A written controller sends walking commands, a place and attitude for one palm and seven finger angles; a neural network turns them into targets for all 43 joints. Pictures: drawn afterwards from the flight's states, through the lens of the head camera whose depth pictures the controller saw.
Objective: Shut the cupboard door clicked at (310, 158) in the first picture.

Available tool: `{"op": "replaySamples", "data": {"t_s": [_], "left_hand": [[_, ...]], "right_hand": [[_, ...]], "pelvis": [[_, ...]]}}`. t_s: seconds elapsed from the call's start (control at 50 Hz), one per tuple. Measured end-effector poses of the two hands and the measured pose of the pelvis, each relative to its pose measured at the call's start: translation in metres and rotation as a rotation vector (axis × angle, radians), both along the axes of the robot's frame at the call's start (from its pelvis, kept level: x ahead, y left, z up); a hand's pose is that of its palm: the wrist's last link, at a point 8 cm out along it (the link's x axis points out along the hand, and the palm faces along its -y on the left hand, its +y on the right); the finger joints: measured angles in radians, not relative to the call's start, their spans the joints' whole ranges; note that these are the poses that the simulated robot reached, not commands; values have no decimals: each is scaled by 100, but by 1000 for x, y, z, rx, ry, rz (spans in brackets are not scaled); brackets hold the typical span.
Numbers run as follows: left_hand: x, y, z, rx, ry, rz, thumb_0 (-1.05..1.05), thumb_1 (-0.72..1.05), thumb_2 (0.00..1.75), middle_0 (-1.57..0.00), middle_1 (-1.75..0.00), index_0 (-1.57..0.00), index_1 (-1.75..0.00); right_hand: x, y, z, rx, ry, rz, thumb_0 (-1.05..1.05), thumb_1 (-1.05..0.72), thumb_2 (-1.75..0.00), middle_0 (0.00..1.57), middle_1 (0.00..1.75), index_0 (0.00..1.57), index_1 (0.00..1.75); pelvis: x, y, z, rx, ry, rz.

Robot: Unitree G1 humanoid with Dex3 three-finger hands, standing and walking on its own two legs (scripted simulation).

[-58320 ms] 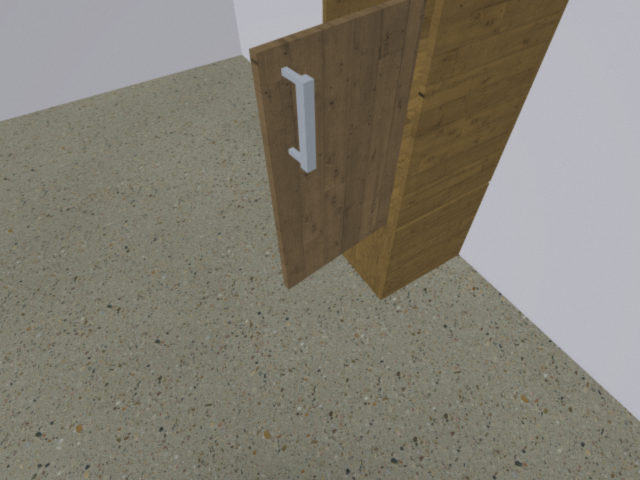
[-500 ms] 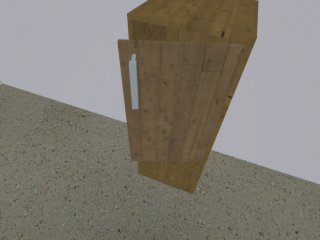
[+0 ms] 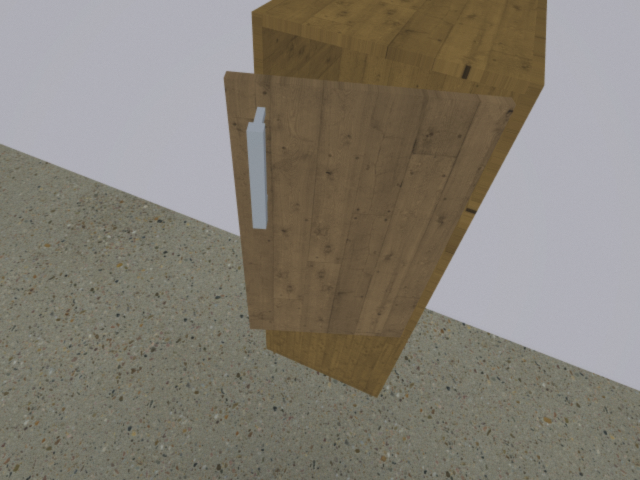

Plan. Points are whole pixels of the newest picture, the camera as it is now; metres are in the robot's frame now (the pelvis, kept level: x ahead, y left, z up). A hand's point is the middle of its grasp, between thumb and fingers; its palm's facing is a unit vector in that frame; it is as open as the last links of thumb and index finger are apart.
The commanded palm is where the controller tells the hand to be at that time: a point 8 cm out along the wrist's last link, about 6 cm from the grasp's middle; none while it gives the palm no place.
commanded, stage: shuffle to correct the standing spot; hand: left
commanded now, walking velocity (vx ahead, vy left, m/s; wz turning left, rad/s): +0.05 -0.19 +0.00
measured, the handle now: (260, 171) +0.46 +0.13 +0.15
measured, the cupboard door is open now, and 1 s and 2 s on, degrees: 22 22 22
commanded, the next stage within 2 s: come to a stop and stand still in 0.24 s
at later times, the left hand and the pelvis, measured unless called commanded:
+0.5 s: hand out of the picture +0.09 +0.13 -0.18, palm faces +0.07 -0.98 -0.16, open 7.3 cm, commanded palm none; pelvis +0.05 -0.05 +0.00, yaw +2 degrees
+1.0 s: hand out of the picture +0.03 +0.12 -0.16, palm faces +0.04 -0.97 -0.22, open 7.4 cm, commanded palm none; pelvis +0.02 -0.05 +0.01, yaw +1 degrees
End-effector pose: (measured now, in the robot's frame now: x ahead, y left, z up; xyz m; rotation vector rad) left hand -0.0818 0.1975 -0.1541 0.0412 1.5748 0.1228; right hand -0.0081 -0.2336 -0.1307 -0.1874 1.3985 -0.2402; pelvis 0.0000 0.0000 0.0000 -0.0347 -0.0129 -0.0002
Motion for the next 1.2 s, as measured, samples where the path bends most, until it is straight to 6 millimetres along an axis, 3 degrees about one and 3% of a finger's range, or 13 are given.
{"op": "replaySamples", "data": {"t_s": [0.1, 0.2, 0.26, 0.32, 0.38, 0.52, 0.62, 0.76, 0.86, 0.96, 1.2], "left_hand": [[32, -1, -4, -9, -10, -45, 0, 91, 90, -20, -30, -20, -30], [99, 4, 8, 43, -148, -81, 0, 91, 90, -20, -30, -20, -30], [135, 3, 9, 92, -262, -83, 0, 91, 90, -20, -30, -20, -30], [156, -1, 12, 124, -321, -64, 0, 91, 90, -20, -30, -20, -30], [164, -8, 12, 123, -336, -49, 0, 91, 90, -20, -30, -19, -30], [160, -22, 2, 79, -272, -13, 0, 93, 90, -20, -30, -20, -30], [141, -27, 12, 82, -212, -4, 0, 94, 90, -20, -30, -20, -30], [112, -32, 17, 93, -143, -9, 0, 92, 90, -20, -30, -20, -30], [99, -35, 18, 104, -147, -19, 0, 91, 90, -20, -30, -20, -30], [98, -29, 21, 122, -198, -39, 0, 91, 90, -20, -30, -20, -30], [112, -25, 33, 154, -246, -79, 0, 91, 90, -20, -30, -20, -30]], "right_hand": [[15, 0, 2, -10, -48, -24, 1, -91, -90, 20, 30, 20, 30], [9, -9, 2, 15, -21, -40, 1, -90, -90, 21, 30, 20, 30], [5, -25, -8, 34, 18, -40, 1, -90, -90, 21, 30, 20, 30], [10, -40, -12, 29, 55, -27, 1, -90, -90, 21, 30, 20, 30], [26, -51, -8, 9, 44, -7, 1, -90, -90, 21, 30, 20, 30], [69, -47, 3, 6, -47, 45, 1, -91, -90, 20, 30, 20, 29], [93, -46, 8, 18, -67, 67, 2, -94, -90, 20, 30, 20, 30], [112, -47, 5, 42, -123, 74, 1, -93, -90, 20, 30, 20, 30], [110, -48, 4, 57, -154, 83, 1, -93, -90, 20, 30, 20, 30], [100, -47, -1, 75, -199, 98, 1, -93, -90, 20, 30, 20, 30], [45, -50, -9, 114, -89, 87, 1, -92, -90, 20, 30, 20, 30]], "pelvis": [[11, -4, 0, 14, -1, -40], [16, -20, 6, 4, 3, -30], [22, -35, -1, 17, 6, -8], [27, -44, -4, -2, 0, 26], [32, -48, -2, -7, 0, 41], [48, -50, 2, 0, -7, 39], [55, -52, 11, 20, -1, 35], [46, -53, 12, 31, -11, 21], [35, -54, 11, 26, -15, 18], [26, -53, 6, 29, -15, 22], [21, -60, 10, 50, -2, 16]]}}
